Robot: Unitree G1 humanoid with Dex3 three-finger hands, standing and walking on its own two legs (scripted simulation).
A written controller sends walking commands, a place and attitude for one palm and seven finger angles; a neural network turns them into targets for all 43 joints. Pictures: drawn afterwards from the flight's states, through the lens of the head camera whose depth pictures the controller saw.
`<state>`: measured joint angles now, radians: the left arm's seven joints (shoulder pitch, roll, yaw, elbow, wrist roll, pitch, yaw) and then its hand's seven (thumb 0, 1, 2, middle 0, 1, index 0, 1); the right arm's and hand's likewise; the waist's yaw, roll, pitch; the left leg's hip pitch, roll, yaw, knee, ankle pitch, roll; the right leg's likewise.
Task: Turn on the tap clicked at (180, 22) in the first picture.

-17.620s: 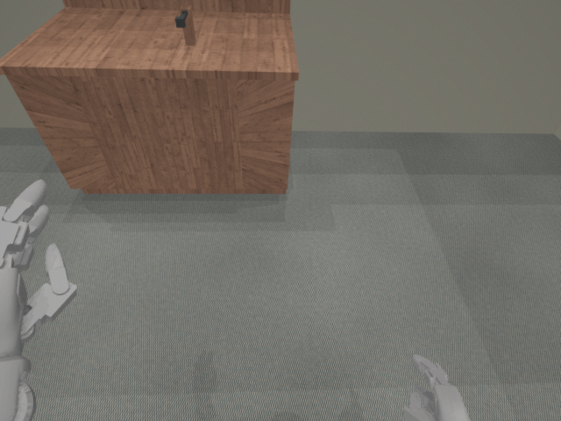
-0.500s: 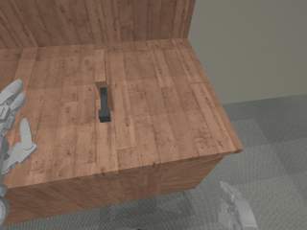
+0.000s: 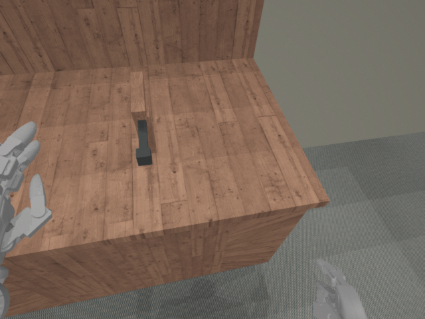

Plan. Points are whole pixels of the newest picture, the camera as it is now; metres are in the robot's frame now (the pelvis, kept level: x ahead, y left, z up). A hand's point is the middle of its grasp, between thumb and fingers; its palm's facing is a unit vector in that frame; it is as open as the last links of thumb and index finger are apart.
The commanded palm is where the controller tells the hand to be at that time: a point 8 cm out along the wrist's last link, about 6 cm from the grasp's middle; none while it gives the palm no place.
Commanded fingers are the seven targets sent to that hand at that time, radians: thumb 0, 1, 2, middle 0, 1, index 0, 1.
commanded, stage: come to a stop and stand still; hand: left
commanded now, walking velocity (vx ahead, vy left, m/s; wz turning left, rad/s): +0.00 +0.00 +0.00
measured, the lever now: (144, 156) +0.40 +0.18 +0.05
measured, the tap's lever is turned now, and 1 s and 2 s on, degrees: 0 0 0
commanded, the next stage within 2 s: look again from close up in 0.12 s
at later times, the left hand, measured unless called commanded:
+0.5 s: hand (40, 215) +0.21 +0.25 +0.16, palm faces +0.31 -0.88 -0.37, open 7.5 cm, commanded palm +0.16 +0.28 +0.18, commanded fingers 0.00 0.90 0.90 -0.20 -0.30 -0.20 -0.30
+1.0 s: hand (89, 195) +0.24 +0.19 +0.17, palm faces +0.26 -0.90 -0.36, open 7.5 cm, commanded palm +0.18 +0.24 +0.18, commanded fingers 0.00 0.90 0.90 -0.20 -0.30 -0.20 -0.30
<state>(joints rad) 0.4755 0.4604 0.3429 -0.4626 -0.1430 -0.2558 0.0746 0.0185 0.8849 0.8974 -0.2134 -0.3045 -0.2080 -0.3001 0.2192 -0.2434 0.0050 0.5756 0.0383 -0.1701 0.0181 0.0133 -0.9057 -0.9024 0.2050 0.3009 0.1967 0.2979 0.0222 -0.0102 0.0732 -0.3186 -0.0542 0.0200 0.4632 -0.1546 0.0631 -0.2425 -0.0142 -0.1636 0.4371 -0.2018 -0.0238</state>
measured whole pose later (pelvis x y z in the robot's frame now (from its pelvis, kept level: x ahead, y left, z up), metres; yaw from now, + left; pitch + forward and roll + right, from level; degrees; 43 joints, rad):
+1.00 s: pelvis +0.00 -0.03 +0.00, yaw -4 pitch +0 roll +0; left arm 0.42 0.42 0.34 -0.49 -0.12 -0.18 0.08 0.02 0.89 0.90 -0.21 -0.30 -0.20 -0.30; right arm 0.20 -0.17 0.02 0.53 0.03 -0.12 0.01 0.01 -0.90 -0.90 0.21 0.30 0.20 0.30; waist 0.03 -0.03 0.05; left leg -0.30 0.00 0.08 0.47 -0.18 0.03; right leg -0.26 0.06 -0.06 0.48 -0.22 -0.07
